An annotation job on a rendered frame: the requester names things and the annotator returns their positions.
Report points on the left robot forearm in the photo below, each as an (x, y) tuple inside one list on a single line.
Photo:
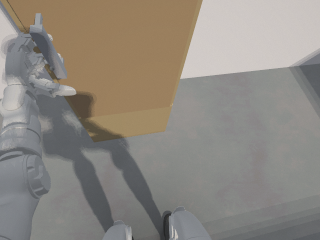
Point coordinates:
[(21, 129)]

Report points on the cupboard door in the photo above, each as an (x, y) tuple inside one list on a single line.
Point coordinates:
[(121, 56)]

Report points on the left robot hand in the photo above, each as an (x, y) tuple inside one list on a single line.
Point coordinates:
[(19, 69)]

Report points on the left robot upper arm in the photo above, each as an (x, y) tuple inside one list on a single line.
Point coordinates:
[(23, 181)]

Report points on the robot left thigh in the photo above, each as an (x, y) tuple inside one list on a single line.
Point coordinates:
[(118, 232)]

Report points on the right robot shin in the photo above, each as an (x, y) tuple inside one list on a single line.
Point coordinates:
[(180, 208)]

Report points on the handle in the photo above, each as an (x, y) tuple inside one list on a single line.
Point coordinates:
[(43, 42)]

